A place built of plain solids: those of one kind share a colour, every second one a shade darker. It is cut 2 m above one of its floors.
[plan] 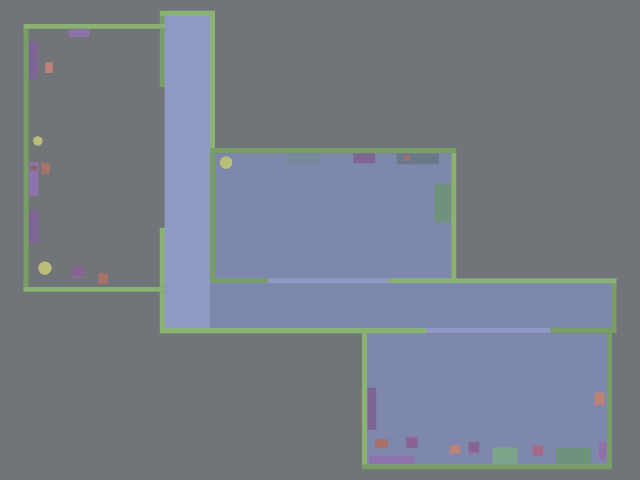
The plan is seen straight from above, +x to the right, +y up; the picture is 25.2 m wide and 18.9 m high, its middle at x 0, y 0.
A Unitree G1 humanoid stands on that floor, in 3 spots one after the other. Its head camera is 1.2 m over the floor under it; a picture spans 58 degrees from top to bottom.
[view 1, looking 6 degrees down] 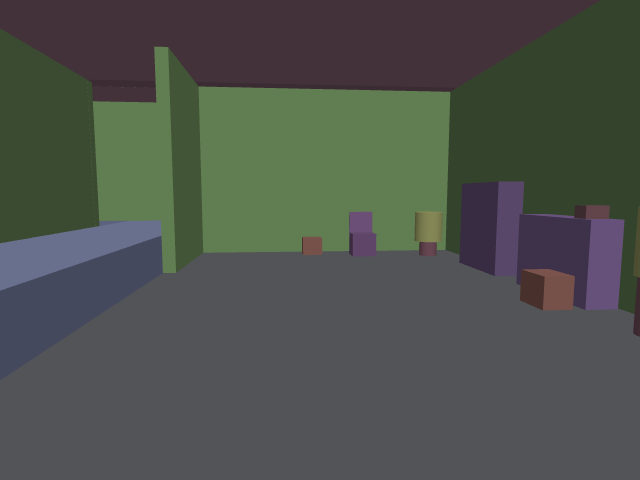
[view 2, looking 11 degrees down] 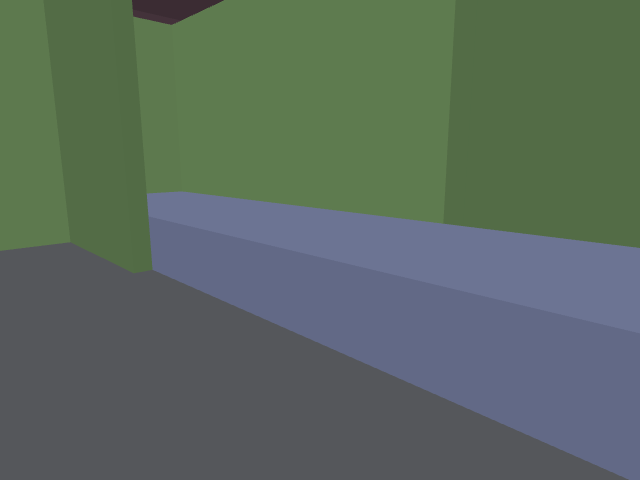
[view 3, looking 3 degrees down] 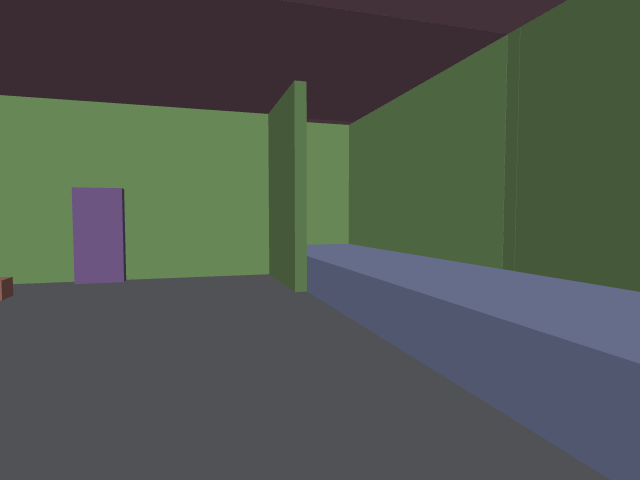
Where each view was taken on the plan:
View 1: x -7.95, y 7.22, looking -95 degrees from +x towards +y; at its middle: toybox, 8.61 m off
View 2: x -7.95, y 1.54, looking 46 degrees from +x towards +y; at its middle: floor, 3.26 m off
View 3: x -7.95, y -0.69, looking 73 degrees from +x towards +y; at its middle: wall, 9.97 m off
